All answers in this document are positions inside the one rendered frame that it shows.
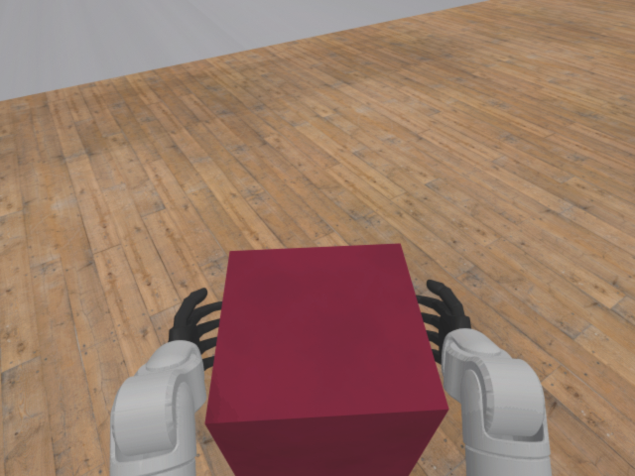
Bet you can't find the right robot forearm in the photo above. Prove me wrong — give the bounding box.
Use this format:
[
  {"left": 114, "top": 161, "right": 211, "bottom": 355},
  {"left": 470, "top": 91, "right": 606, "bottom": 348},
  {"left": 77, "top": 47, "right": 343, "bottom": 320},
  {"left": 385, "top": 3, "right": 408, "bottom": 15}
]
[{"left": 442, "top": 328, "right": 552, "bottom": 476}]

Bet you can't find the left robot hand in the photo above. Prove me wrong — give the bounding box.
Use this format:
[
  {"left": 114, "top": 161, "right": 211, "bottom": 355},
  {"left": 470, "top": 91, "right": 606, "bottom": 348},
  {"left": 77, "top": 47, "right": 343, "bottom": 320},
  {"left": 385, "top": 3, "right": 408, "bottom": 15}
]
[{"left": 168, "top": 288, "right": 222, "bottom": 371}]

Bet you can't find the right robot hand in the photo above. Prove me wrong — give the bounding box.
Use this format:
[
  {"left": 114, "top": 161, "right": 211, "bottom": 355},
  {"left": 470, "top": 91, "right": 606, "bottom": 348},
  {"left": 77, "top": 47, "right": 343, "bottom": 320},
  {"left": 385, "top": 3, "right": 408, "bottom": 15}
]
[{"left": 416, "top": 280, "right": 471, "bottom": 364}]

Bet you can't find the left robot forearm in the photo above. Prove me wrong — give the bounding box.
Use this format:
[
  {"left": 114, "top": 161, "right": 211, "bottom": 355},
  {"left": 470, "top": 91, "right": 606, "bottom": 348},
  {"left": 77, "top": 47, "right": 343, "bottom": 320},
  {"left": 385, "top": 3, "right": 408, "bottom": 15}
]
[{"left": 110, "top": 340, "right": 206, "bottom": 476}]

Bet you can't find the carton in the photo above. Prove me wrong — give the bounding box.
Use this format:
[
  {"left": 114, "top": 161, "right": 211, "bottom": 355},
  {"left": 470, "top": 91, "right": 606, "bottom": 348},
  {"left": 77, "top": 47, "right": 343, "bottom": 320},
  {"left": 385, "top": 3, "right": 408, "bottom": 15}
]
[{"left": 205, "top": 243, "right": 449, "bottom": 476}]

